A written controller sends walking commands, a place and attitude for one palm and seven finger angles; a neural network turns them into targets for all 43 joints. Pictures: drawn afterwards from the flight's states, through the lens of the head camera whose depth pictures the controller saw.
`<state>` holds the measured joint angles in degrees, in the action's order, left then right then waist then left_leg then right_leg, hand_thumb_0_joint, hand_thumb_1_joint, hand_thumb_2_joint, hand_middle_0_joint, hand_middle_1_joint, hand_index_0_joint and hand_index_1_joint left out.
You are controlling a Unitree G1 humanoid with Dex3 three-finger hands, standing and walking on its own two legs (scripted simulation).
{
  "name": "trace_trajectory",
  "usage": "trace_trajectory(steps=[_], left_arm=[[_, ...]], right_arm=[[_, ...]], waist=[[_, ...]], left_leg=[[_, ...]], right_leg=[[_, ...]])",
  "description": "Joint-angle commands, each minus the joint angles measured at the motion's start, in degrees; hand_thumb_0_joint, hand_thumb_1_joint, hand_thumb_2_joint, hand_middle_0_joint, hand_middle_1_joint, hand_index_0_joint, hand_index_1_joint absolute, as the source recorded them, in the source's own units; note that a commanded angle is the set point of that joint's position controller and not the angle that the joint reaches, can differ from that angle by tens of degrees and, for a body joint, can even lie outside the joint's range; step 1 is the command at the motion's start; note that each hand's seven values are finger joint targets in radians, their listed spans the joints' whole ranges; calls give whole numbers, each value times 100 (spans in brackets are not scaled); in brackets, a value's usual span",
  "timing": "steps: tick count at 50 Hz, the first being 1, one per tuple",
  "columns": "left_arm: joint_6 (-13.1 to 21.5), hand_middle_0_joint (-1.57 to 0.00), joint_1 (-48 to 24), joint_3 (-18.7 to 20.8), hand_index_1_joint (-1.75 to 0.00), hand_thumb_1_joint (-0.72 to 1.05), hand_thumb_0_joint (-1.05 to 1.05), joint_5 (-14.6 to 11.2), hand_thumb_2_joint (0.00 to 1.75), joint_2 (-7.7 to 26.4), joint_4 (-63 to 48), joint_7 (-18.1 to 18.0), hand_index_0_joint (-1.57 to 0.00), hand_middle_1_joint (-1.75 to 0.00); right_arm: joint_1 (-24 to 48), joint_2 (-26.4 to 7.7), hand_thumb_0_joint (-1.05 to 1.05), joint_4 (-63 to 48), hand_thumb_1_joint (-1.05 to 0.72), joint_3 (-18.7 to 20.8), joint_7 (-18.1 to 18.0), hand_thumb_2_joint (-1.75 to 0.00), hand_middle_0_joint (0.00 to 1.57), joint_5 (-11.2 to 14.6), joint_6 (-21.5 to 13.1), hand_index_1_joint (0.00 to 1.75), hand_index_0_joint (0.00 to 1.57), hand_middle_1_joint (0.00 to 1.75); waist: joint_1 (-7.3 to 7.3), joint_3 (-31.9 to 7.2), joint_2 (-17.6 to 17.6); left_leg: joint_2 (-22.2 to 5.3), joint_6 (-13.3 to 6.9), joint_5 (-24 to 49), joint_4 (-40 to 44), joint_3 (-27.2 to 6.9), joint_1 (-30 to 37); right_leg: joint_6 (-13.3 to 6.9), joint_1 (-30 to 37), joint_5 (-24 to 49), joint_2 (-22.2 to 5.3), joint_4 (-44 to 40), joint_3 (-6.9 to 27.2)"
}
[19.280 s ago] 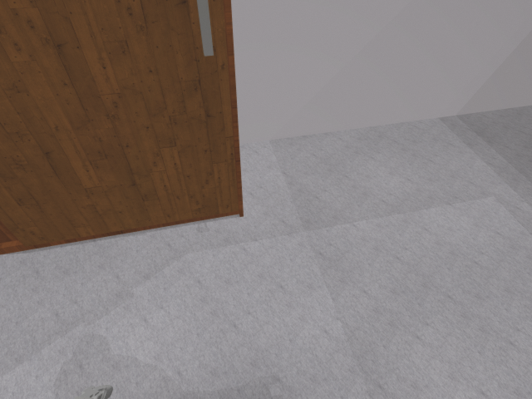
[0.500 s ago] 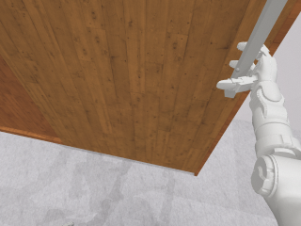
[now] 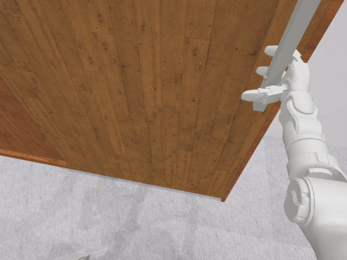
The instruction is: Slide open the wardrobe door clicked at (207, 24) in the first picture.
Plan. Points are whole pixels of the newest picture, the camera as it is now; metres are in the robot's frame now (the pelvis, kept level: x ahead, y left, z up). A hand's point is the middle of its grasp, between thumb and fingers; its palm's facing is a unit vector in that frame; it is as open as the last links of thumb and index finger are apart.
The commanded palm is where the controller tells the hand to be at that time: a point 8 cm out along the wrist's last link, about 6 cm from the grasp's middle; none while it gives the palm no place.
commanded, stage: slide the fingers in behind the handle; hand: right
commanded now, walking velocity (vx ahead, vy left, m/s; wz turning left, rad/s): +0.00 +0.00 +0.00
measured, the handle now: (278, 55) +0.53 -0.16 +0.21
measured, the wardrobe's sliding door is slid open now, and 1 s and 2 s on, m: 0.00 0.00 0.00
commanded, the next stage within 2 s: grip the handle and tug to test in 0.06 s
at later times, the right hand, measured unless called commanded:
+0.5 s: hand (265, 78) +0.48 -0.14 +0.19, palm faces +0.08 +1.00 +0.01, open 11.3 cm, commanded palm +0.45 -0.17 +0.18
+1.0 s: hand (266, 77) +0.49 -0.14 +0.19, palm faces +0.08 +1.00 +0.01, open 5.9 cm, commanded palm +0.46 -0.18 +0.18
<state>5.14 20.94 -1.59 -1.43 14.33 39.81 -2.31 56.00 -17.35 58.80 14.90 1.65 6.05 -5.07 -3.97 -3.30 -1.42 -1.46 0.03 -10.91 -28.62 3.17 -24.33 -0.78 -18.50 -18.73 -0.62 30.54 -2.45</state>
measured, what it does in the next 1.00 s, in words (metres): stands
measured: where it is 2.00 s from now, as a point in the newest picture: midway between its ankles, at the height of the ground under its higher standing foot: outside the picture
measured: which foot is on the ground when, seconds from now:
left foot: down 0.00-1.00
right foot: down 0.00-1.00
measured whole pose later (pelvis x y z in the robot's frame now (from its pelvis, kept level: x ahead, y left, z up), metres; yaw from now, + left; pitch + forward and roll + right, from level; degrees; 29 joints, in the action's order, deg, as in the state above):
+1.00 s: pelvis +0.01 +0.00 +0.00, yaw +0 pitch +6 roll +1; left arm 3.8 19.7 -1.2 -1.6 14.4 39.3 -2.6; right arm 52.8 -16.0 53.5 14.2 0.8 6.7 -1.8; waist -3.0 -3.5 -1.9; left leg -1.2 -0.1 -11.4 -27.5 3.5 -22.1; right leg -0.6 -16.2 -18.9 -0.8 29.0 -2.1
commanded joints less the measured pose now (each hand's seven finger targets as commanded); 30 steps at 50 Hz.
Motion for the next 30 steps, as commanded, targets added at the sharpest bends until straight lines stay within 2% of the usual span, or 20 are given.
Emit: trace_trajectory(steps=[1, 3, 4, 6, 8, 10, 12, 13, 14, 16, 17, 18, 21, 22, 24, 26, 28, 29, 30], left_arm=[[219, -20, 289, 323, -30, 90, 0, -16, 90, 841, -564, -37, -20, -30], [219, -20, 203, 322, -30, 90, 0, -39, 90, 805, -604, -23, -20, -30], [224, -20, 189, 320, -30, 90, 0, -43, 90, 796, -585, -21, -20, -30], [196, -20, 222, 333, -30, 90, 0, -37, 90, 838, -558, -39, -20, -30], [197, -20, 195, 322, -30, 90, 0, -44, 90, 809, -562, -37, -20, -30], [208, -20, 187, 325, -30, 90, 0, -40, 90, 789, -544, -34, -20, -30], [194, -20, 223, 341, -30, 90, 0, -29, 90, 817, -539, -48, -20, -30], [181, -20, 174, 316, -30, 90, 0, -36, 90, 796, -547, -48, -20, -30], [191, -20, 179, 322, -30, 90, 0, -39, 90, 781, -526, -44, -20, -30], [192, -20, 192, 332, -30, 90, 0, -25, 90, 805, -545, -46, -20, -30], [205, -20, 178, 327, -30, 90, 0, -28, 90, 781, -531, -40, -20, -30], [208, -20, 209, 333, -30, 90, 0, -19, 90, 792, -517, -38, -20, -30], [183, -20, 166, 335, -30, 90, 0, -24, 90, 797, -560, -34, -20, -30], [189, -20, 148, 325, -30, 90, 0, -33, 90, 771, -552, -29, -20, -30], [190, -20, 113, 328, -30, 90, 0, -42, 90, 769, -565, -23, -20, -30], [181, -20, 131, 337, -30, 90, 0, -28, 90, 785, -565, -32, -20, -30], [191, -20, 90, 328, -30, 90, 0, -41, 90, 760, -575, -27, -20, -30], [189, -20, 114, 330, -30, 90, 0, -33, 90, 768, -546, -30, -20, -30], [181, -20, 108, 331, -30, 90, 0, -40, 90, 781, -553, -35, -20, -30]], right_arm=[[2940, -938, 0, -1518, 50, 32, 12, -30, 30, 49, -414, 120, 30, 120], [2933, -766, 0, -1816, 50, -90, 29, -30, 30, 92, -391, 120, 30, 120], [2906, -664, 0, -1713, 50, -155, 30, -30, 30, 96, -343, 120, 30, 120], [2900, -826, 0, -1657, 50, -70, -1, -30, 30, 64, -289, 120, 30, 120], [3017, -766, 0, -1805, 50, -128, -21, -30, 30, 34, -251, 120, 30, 120], [3073, -594, 0, -1835, 41, -256, -38, -34, 31, 41, -224, 121, 31, 121], [2845, -825, 0, -1776, 31, -23, -69, -38, 32, 44, -206, 123, 32, 123], [2938, -665, 0, -1758, 27, -182, -49, -40, 32, 45, -178, 123, 32, 123], [3058, -537, 0, -1761, 22, -290, -40, -42, 33, 46, -171, 124, 33, 124], [3015, -574, 0, -1814, 13, -265, -49, -46, 34, 39, -189, 125, 34, 125], [3027, -554, 0, -1850, 8, -263, -57, -48, 35, 46, -189, 126, 35, 126], [3036, -628, 0, -1867, 3, -193, -60, -50, 35, 48, -192, 127, 35, 127], [2826, -562, 0, -1925, -11, -251, -24, -56, 36, 63, -192, 129, 36, 129], [2871, -463, 0, -1951, -15, -324, -18, -58, 37, 76, -186, 129, 37, 129], [2857, -483, 0, -2026, -25, -285, -16, -62, 38, 100, -172, 131, 38, 131], [2853, -480, 0, -2048, -34, -320, -30, -66, 39, 80, -175, 132, 39, 132], [2808, -420, 0, -2147, -43, -334, -30, -70, 40, 99, -151, 133, 40, 133], [2828, -476, 0, -2115, -48, -282, -34, -72, 41, 113, -133, 134, 41, 134], [2673, -565, 0, -1994, -53, -188, -28, -74, 41, 116, -98, 135, 41, 135]], waist=[[-43, -2165, 234], [-23, -2219, -43], [-60, -2049, 44], [-75, -1936, 273], [-71, -2002, -56], [-105, -1936, -37], [-40, -2117, 209], [-73, -1976, 65], [-134, -1904, 74], [-84, -1999, 110], [-90, -2045, -42], [-73, -2131, 43], [-45, -2147, 143], [-62, -2106, 87], [-33, -2110, -109], [-56, -2127, 115], [-16, -2188, -107], [-35, -2180, 89], [8, -2122, 210]], left_leg=[[162, -205, 1806, -38, -88, 1504], [167, -204, 1957, -48, -104, 1508], [171, -195, 1881, -10, -93, 1427], [169, -188, 1790, 21, -84, 1465], [159, -197, 1785, 17, -98, 1407], [166, -197, 1773, 39, -85, 1355], [166, -194, 1900, 10, -84, 1517], [159, -194, 1889, 24, -89, 1456], [161, -186, 1832, 40, -71, 1384], [158, -201, 1797, 25, -64, 1428], [158, -203, 1888, 14, -75, 1403], [164, -199, 1948, 2, -77, 1436], [160, -201, 2046, -2, -67, 1551], [163, -196, 2094, -7, -63, 1522], [165, -201, 2066, 9, -87, 1469], [169, -197, 2060, 4, -56, 1516], [165, -201, 2165, -14, -75, 1510], [171, -190, 2208, -2, -63, 1554], [173, -192, 2175, 13, -67, 1618]], right_leg=[[8, 452, 2111, -16, -324, 274], [28, 577, 2326, -25, -315, 236], [22, 544, 2215, -31, -325, 235], [-5, 427, 2068, -38, -362, 245], [16, 519, 2100, -23, -369, 236], [24, 564, 2119, -24, -366, 242], [4, 559, 2240, -32, -355, 251], [16, 524, 2198, -27, -369, 229], [24, 540, 2143, -24, -374, 240], [18, 582, 2177, -29, -367, 269], [26, 665, 2302, -25, -352, 261], [33, 693, 2376, -25, -331, 270], [23, 667, 2490, -30, -320, 250], [27, 682, 2537, -33, -328, 248], [34, 752, 2519, -28, -308, 223], [25, 742, 2556, -38, -319, 263], [46, 836, 2748, -40, -300, 255], [43, 802, 2721, -41, -303, 254], [24, 692, 2575, -35, -327, 233]])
